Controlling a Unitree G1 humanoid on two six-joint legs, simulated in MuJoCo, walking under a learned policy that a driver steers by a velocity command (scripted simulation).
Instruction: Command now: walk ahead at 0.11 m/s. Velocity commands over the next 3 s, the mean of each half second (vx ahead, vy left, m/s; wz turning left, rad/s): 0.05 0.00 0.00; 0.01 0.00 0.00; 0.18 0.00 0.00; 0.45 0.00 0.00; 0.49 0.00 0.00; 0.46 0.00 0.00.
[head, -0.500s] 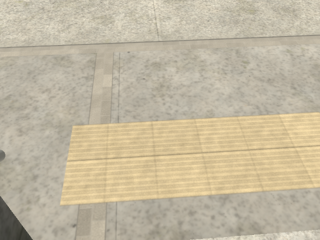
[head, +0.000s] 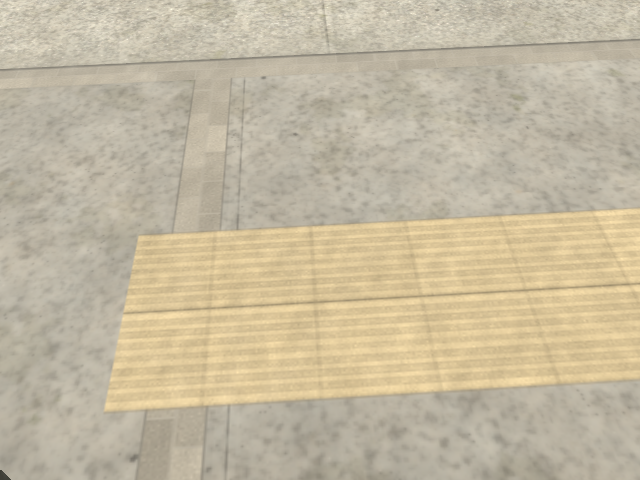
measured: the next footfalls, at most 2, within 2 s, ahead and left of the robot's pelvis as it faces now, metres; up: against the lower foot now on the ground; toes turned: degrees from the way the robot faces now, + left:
left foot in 0.10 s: +0.02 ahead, +0.14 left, +0.00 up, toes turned +1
left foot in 1.46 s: +0.10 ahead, +0.15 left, +0.00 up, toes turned +3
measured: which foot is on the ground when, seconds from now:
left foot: up 0.00-0.08, down 0.10-1.00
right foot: down 0.00-1.00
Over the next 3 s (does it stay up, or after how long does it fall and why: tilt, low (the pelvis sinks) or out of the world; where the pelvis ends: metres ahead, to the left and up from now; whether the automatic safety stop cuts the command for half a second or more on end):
stays up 0.89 0.09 -0.60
